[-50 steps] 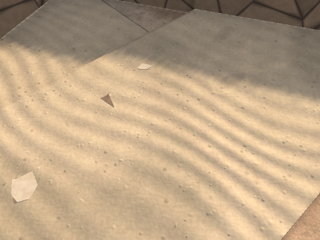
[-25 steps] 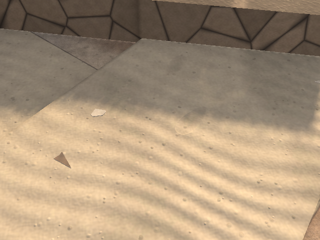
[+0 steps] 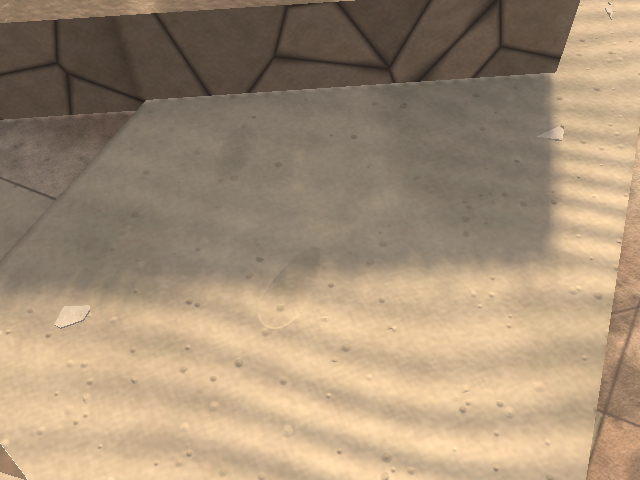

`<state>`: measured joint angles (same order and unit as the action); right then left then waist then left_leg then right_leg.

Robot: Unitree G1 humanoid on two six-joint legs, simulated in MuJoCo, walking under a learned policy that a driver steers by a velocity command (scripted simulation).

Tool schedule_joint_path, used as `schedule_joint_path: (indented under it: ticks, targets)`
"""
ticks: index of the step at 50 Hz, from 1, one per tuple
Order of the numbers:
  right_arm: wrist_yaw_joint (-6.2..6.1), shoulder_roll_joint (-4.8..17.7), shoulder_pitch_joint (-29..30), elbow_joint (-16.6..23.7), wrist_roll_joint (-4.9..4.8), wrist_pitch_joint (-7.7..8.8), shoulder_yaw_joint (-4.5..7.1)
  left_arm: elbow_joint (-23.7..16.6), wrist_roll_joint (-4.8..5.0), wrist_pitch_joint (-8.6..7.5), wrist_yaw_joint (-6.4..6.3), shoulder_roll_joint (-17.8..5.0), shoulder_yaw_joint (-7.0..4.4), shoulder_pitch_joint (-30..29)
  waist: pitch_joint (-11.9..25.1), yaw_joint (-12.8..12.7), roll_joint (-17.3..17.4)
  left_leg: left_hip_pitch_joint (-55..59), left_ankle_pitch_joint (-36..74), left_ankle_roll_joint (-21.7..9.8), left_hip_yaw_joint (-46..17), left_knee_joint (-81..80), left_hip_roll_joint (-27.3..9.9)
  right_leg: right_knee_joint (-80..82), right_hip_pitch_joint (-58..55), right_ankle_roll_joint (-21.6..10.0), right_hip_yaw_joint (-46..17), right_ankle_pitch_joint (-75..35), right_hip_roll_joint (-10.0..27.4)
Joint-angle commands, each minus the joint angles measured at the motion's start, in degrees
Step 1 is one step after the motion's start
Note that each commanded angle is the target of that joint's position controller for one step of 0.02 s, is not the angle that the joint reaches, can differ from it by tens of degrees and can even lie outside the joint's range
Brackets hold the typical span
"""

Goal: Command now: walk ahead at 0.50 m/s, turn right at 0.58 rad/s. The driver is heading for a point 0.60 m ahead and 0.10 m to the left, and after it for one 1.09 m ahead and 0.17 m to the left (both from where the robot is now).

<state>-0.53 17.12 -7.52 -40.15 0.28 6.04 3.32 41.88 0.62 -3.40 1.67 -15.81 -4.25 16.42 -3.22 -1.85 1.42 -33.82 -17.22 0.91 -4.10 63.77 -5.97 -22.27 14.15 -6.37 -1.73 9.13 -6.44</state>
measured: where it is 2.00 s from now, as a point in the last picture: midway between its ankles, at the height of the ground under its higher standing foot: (257, 250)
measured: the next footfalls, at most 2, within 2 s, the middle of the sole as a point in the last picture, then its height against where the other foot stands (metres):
left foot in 0.28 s outside the picture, level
right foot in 0.78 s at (376, 397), level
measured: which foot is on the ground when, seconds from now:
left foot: up 0.00-0.26, down 0.28-0.80, up 0.82-1.00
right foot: down 0.00-0.30, up 0.32-0.76, down 0.78-1.00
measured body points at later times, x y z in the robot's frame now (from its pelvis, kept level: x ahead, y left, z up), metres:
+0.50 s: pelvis +0.29 +0.07 +0.00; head +0.32 +0.08 +0.45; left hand +0.46 +0.33 -0.10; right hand +0.36 -0.21 -0.11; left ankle +0.32 +0.14 -0.74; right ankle +0.30 -0.09 -0.67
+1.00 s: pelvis +0.56 +0.04 +0.00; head +0.58 +0.04 +0.45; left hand +0.58 +0.34 -0.10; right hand +0.76 -0.19 -0.10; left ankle +0.52 +0.19 -0.66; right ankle +0.59 -0.06 -0.74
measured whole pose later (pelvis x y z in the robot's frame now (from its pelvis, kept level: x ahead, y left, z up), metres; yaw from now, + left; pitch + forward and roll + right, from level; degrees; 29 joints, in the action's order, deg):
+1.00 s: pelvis +0.56 +0.04 +0.00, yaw +18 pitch +1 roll -2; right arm 0.0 18.8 -15.0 -39.8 -1.4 0.9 4.2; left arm 41.8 -0.4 -5.8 0.5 -14.7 -3.7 14.5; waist -1.0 -1.1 3.3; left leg -33.4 -17.5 0.1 -4.1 65.0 -3.1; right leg -20.2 10.5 -2.0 3.2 10.9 -2.5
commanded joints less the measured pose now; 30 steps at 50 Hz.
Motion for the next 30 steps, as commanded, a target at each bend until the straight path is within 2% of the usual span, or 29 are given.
schedule_joint_path:
  ticks: [1, 3, 5, 7, 9, 12, 13, 14, 15, 16, 17, 18, 19, 20, 21, 22, 24, 27, 30]
  targets:
    - [-0.14, 3.8, -0.3, 3.6, 0.76, -0.57, 0.86, -4.6, 0.18, -1.26, -1.35, -9.1, -2.09, -2.1, 4.1, 2.4, -2.8, -3.1, 7.3, 2.3, 1.0, -8.8, 0.0, 9.5, -1.8, -10.4, -13.7, -18.5, 13.9]
    - [0.11, 2.5, 4.4, 4.6, 0.68, -0.42, 0.19, -4.2, 0.53, -0.84, -1.91, -9.4, -2.16, -0.8, 3.4, 0.5, -4.6, -0.6, 15.7, 2.8, 1.7, -19.4, 2.0, 8.5, 0.3, -7.9, -11.1, -14.8, 11.0]
    - [0.79, 1.8, 7.8, 4.9, 0.11, -0.05, -0.33, -3.6, 0.55, -0.56, -2.14, -9.2, -1.97, 0.8, 3.6, -1.5, -6.3, 2.9, 22.4, 2.8, 2.9, -27.6, 3.8, 8.2, 0.6, -6.4, -10.1, -9.8, 10.4]
    - [1.62, 2.5, 9.7, 5.0, -0.55, 0.54, -0.25, -2.2, 0.54, -0.51, -2.11, -8.8, -1.69, 3.3, 3.6, -2.9, -6.8, 4.2, 25.6, 2.1, 2.6, -31.2, 4.0, 7.4, -1.9, -6.0, -11.7, -6.4, 12.5]
    - [2.28, 3.7, 10.6, 5.2, -0.75, 0.95, 0.05, -1.4, 0.42, -0.44, -2.09, -8.6, -1.56, 4.6, 2.8, -3.4, -7.4, 2.0, 23.8, 0.2, 2.0, -33.7, 3.5, 5.1, -7.4, -5.7, -13.4, -6.3, 15.3]
    - [2.73, 5.4, 8.5, 5.1, -0.9, 1.18, 0.66, -0.6, -0.12, 0.06, -2.19, -9.5, -1.84, 4.3, 1.8, -1.8, -8.7, 1.7, 15.3, -3.6, 3.0, -34.9, 3.8, 2.0, -14.1, -4.2, -14.1, -16.2, 18.5]
    - [2.68, 6.4, 4.6, 4.1, -0.86, 1.26, 1.25, -0.8, -0.18, 0.26, -2.24, -9.6, -1.82, 3.1, 3.7, 0.6, -8.5, 6.7, 14.1, -5.2, 4.7, -36.4, 5.5, -2.5, -15.0, -3.2, -12.1, -26.3, 17.3]
    - [2.54, 8.1, -2.5, 1.9, -0.54, 1.32, 2.22, -1.1, -0.54, 0.46, -2.33, -8.7, -1.41, 2.5, 8.7, 4.0, -7.0, 16.6, 16.3, -7.2, 5.2, -36.3, 6.3, -11.7, -14.0, -1.8, -9.0, -34.1, 14.3]
    - [2.54, 10.7, -11.6, 0.6, -0.07, 1.24, 2.7, -2.3, -1.51, 0.64, -2.69, -6.9, -0.47, 3.0, 17.0, 7.2, -1.3, 31.9, 20.3, -10.8, -5.5, -34.8, -1.4, -27.5, -5.9, 0.1, -5.9, -23.6, 10.8]
    - [3.1, 15.3, -15.3, -0.8, -0.08, 0.81, 3.95, -3.0, -0.76, -0.33, -2.39, -2.9, 0.58, 11.0, 21.9, 3.4, 16.6, 50.9, 8.5, -21.3, -33.6, -40.9, -12.8, -48.5, 17.6, 5.7, -1.7, 12.5, 0.8]
    - [3.44, 10.2, -15.2, -0.7, -2.14, 0.52, 2.77, -3.1, -0.47, -1.25, -2.08, -6.5, 0.53, 8.5, 20.5, 5.4, 12.9, 53.2, -6.6, -20.8, -43.4, -47.3, -13.3, -53.8, 27.1, 5.7, -6.5, 21.7, 2.6]
    - [3.01, 7.4, -12.0, 0.2, -1.92, 0.09, 1.99, -4.7, 0.72, -1.96, -1.63, -9.0, -0.15, 1.0, 12.1, 6.6, 6.9, 46.6, -7.7, -18.2, -35.6, -48.0, -11.8, -54.4, 30.8, 5.3, -6.5, 16.9, 5.5]
    - [2.69, 7.1, -9.7, 1.0, -1.0, -0.42, 1.77, -5.9, 0.25, -2.61, -1.58, -8.2, 0.25, -3.5, 8.4, 6.2, 0.8, 39.7, -3.0, -16.7, -29.6, -48.4, -9.2, -51.8, 29.6, 5.0, -5.1, 13.2, 7.3]
    - [2.52, 6.6, -8.3, 1.2, -0.72, -0.71, 1.52, -6.8, -0.89, -3.13, -1.59, -7.6, 0.16, -5.7, 5.1, 5.0, -1.3, 34.2, 3.3, -16.7, -25.9, -49.3, -7.3, -47.2, 28.8, 5.3, -4.6, 10.8, 8.7]
    - [2.2, 5.8, -7.9, 1.4, -0.37, -0.66, 1.16, -7.2, -1.57, -3.19, -1.64, -7.1, -0.01, -5.2, 5.5, 3.3, 0.1, 31.6, 8.5, -16.2, -23.1, -50.0, -5.4, -43.4, 25.5, 5.5, -4.7, 8.7, 9.9]
    - [1.99, 5.4, -7.7, 1.5, -0.48, -0.77, 1.04, -7.3, -1.75, -3.07, -1.65, -6.4, 0.07, -4.5, 5.7, 2.5, 2.1, 30.2, 11.7, -16.2, -21.2, -50.7, -3.9, -40.5, 23.7, 6.2, -4.2, 8.1, 10.0]
    - [1.36, 5.9, -8.3, 1.3, -1.0, -0.92, 1.26, -7.3, -1.76, -2.5, -1.83, -5.3, 0.38, -4.2, 5.7, 1.9, 3.2, 27.6, 16.4, -16.9, -18.3, -51.4, -3.1, -35.3, 22.6, 7.9, -2.9, 8.6, 9.9]
    - [0.28, 8.2, -9.9, 0.6, -1.42, -1.48, 2.04, -8.4, -1.57, -2.09, -2.1, -3.6, 1.09, -9.3, 4.1, 3.2, 2.4, 23.1, 17.9, -16.1, -14.7, -51.9, -1.4, -24.2, 20.9, 9.9, -1.8, 1.3, 8.8]
    - [-0.39, 8.5, -12.5, -0.4, -1.76, -2.32, 2.22, -9.3, -1.11, -2.54, -1.73, -2.8, 1.4, -15.1, 3.3, 5.4, 3.2, 21.2, 15.8, -14.0, -13.7, -50.9, 0.3, -14.2, 17.2, 10.6, -2.1, -8.7, 6.9]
